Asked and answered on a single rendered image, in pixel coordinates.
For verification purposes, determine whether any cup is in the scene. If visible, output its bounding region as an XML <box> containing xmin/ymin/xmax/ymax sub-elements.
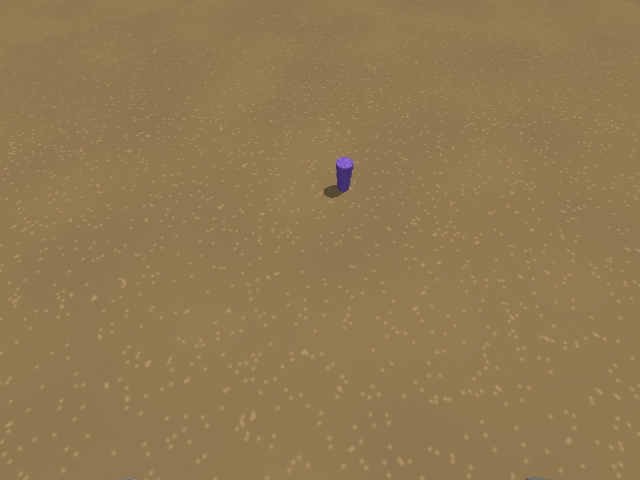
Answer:
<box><xmin>336</xmin><ymin>157</ymin><xmax>354</xmax><ymax>192</ymax></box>

